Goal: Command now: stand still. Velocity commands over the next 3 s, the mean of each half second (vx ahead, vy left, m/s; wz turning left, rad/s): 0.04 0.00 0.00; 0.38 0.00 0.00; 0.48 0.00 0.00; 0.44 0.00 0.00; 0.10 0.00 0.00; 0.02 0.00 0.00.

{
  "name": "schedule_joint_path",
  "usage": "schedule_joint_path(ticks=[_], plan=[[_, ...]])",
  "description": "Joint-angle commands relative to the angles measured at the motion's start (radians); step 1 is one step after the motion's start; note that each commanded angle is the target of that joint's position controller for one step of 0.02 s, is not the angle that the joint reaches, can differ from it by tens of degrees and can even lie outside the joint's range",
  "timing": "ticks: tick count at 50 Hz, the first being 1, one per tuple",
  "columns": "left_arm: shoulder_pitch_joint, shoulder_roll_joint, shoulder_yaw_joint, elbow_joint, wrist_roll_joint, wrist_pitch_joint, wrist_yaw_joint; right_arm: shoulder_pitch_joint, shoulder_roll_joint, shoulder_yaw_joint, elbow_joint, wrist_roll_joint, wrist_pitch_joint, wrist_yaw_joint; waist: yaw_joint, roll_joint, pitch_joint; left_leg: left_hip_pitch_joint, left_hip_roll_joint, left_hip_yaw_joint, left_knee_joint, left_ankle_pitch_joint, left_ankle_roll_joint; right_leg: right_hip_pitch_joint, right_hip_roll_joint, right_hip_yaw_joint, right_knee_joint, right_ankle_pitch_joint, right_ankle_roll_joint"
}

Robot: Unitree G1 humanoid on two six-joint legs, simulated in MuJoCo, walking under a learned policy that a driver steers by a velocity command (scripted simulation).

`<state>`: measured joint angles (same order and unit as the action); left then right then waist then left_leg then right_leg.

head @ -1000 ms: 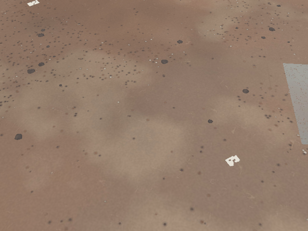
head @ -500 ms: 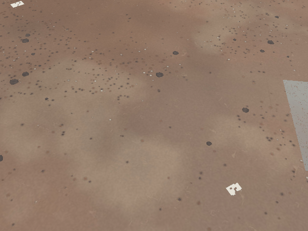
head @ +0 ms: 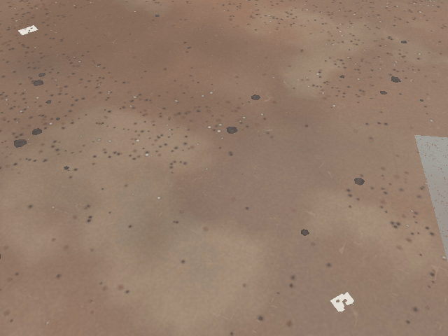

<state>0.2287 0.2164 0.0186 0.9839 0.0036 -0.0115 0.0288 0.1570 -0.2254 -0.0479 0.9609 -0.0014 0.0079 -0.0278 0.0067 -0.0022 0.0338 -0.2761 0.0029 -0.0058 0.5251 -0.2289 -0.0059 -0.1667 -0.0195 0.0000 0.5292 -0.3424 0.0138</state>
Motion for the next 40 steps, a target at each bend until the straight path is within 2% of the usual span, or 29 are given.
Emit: schedule_joint_path(ticks=[1, 18, 19, 21, 22, 23, 24, 25, 26, 27, 29, 30, 31, 32, 33, 34, 35, 37, 38, 40], plan=[[0.041, 0.111, 0.022, -0.013, 0.000, -0.005, 0.003, -0.004, -0.101, -0.019, -0.015, 0.002, -0.004, -0.008, 0.000, 0.004, -0.044, 0.128, 0.032, -0.031, -0.044, 0.270, 0.037, -0.079, -0.026, 0.021, -0.103, 0.245, -0.019], [0.076, 0.088, 0.012, 0.059, 0.002, -0.003, 0.010, -0.019, -0.093, -0.012, 0.098, 0.003, 0.007, -0.015, -0.006, -0.002, -0.003, 0.121, 0.027, -0.025, -0.081, 0.177, 0.028, -0.084, -0.013, 0.005, -0.147, 0.155, -0.016], [0.099, 0.081, 0.012, 0.072, 0.000, -0.001, 0.011, -0.002, -0.083, -0.009, 0.112, 0.003, 0.008, -0.015, -0.005, -0.006, -0.023, 0.126, 0.012, -0.008, -0.079, 0.065, 0.028, -0.077, -0.005, -0.001, -0.157, 0.048, -0.022], [0.101, 0.119, 0.025, 0.068, -0.011, 0.003, 0.017, 0.005, -0.095, -0.016, 0.120, 0.012, 0.008, -0.016, -0.003, -0.044, 0.031, 0.041, -0.033, 0.035, -0.026, -0.273, 0.038, -0.119, -0.019, 0.038, -0.179, -0.269, -0.068], [0.106, 0.134, 0.030, 0.059, -0.015, 0.001, 0.020, -0.011, -0.096, -0.016, 0.112, 0.012, 0.000, -0.014, 0.006, -0.060, 0.075, -0.031, -0.037, 0.038, 0.001, -0.354, 0.044, -0.137, -0.053, 0.090, -0.210, -0.393, -0.097], [0.135, 0.152, 0.037, 0.058, -0.020, -0.006, 0.020, -0.037, -0.085, -0.014, 0.098, 0.012, -0.015, -0.010, 0.022, -0.089, 0.107, -0.096, -0.037, 0.046, 0.052, -0.346, 0.046, -0.128, -0.108, 0.172, -0.253, -0.466, -0.131], [0.166, 0.180, 0.048, 0.064, -0.027, -0.017, 0.018, -0.056, -0.060, -0.010, 0.087, 0.016, -0.033, -0.002, 0.032, -0.148, 0.124, -0.147, -0.043, 0.076, 0.148, -0.259, 0.041, -0.100, -0.194, 0.288, -0.315, -0.513, -0.176], [0.163, 0.202, 0.058, 0.064, -0.032, -0.027, 0.017, -0.063, -0.048, -0.007, 0.079, 0.020, -0.050, 0.008, 0.031, -0.187, 0.148, -0.180, -0.012, 0.062, 0.234, -0.187, 0.050, -0.100, -0.276, 0.390, -0.357, -0.509, -0.220], [0.148, 0.192, 0.058, 0.058, -0.030, -0.035, 0.014, -0.058, -0.044, -0.007, 0.075, 0.025, -0.064, 0.018, 0.018, -0.180, 0.163, -0.195, 0.016, 0.042, 0.260, -0.187, 0.066, -0.109, -0.309, 0.423, -0.366, -0.472, -0.238], [0.119, 0.177, 0.055, 0.046, -0.031, -0.042, 0.010, -0.038, -0.040, -0.006, 0.077, 0.033, -0.075, 0.025, -0.005, -0.171, 0.171, -0.175, 0.027, 0.040, 0.212, -0.212, 0.082, -0.115, -0.300, 0.394, -0.347, -0.411, -0.226], [0.048, 0.158, 0.051, 0.019, -0.038, -0.044, -0.001, 0.101, -0.047, -0.016, 0.132, 0.038, -0.087, 0.029, -0.078, -0.130, 0.137, 0.087, -0.014, 0.083, -0.011, -0.147, 0.094, -0.211, -0.194, 0.234, -0.242, -0.279, -0.157], [0.022, 0.148, 0.048, 0.003, -0.036, -0.048, -0.004, 0.199, -0.078, -0.031, 0.171, 0.029, -0.088, 0.028, -0.108, -0.071, 0.098, 0.232, -0.006, 0.035, -0.054, -0.081, 0.090, -0.276, -0.127, 0.148, -0.112, -0.130, -0.123], [0.001, 0.091, 0.033, -0.023, -0.031, -0.058, -0.007, 0.335, -0.165, -0.056, 0.197, 0.026, -0.092, 0.025, -0.149, 0.159, 0.041, 0.380, 0.170, -0.277, -0.207, -0.208, 0.167, -0.421, -0.003, -0.019, 0.234, -0.004, -0.053], [-0.016, 0.065, 0.028, -0.064, -0.034, -0.077, -0.001, 0.441, -0.235, -0.064, 0.209, 0.019, -0.104, 0.040, -0.168, 0.325, -0.021, 0.468, 0.365, -0.692, -0.367, -0.278, 0.297, -0.582, 0.077, -0.005, 0.524, -0.205, -0.032], [-0.022, 0.099, 0.038, -0.067, -0.054, -0.089, -0.006, 0.353, -0.165, -0.035, 0.189, 0.007, -0.121, 0.042, -0.109, 0.181, 0.023, 0.423, 0.398, -0.705, -0.359, -0.295, 0.305, -0.659, 0.013, 0.091, 0.692, -0.194, -0.056], [-0.010, 0.098, 0.038, -0.059, -0.062, -0.098, -0.017, 0.278, -0.116, -0.020, 0.159, 0.009, -0.131, 0.043, -0.076, 0.122, 0.060, 0.388, 0.357, -0.576, -0.351, -0.264, 0.269, -0.690, -0.033, 0.102, 0.734, -0.093, -0.083], [-0.007, 0.097, 0.041, -0.051, -0.054, -0.104, -0.020, 0.231, -0.103, -0.012, 0.140, 0.009, -0.133, 0.048, -0.054, 0.081, 0.064, 0.360, 0.313, -0.463, -0.360, -0.206, 0.233, -0.687, -0.069, 0.085, 0.710, 0.003, -0.097], [-0.030, 0.121, 0.059, -0.053, -0.036, -0.103, -0.027, 0.218, -0.061, 0.007, 0.129, 0.005, -0.123, 0.048, -0.039, 0.076, 0.067, 0.314, 0.241, -0.283, -0.377, 0.012, 0.181, -0.626, -0.108, 0.056, 0.604, 0.118, -0.091], [-0.033, 0.107, 0.060, -0.053, -0.034, -0.097, -0.033, 0.246, -0.055, 0.011, 0.134, 0.002, -0.117, 0.043, -0.040, 0.091, 0.057, 0.308, 0.220, -0.227, -0.382, 0.099, 0.175, -0.601, -0.110, 0.036, 0.564, 0.143, -0.079], [-0.085, 0.077, 0.054, -0.073, -0.028, -0.084, -0.038, 0.288, -0.080, 0.012, 0.138, 0.000, -0.108, 0.028, -0.047, 0.077, 0.061, 0.302, 0.208, -0.166, -0.394, 0.220, 0.187, -0.608, -0.104, 0.004, 0.480, 0.186, -0.047]])
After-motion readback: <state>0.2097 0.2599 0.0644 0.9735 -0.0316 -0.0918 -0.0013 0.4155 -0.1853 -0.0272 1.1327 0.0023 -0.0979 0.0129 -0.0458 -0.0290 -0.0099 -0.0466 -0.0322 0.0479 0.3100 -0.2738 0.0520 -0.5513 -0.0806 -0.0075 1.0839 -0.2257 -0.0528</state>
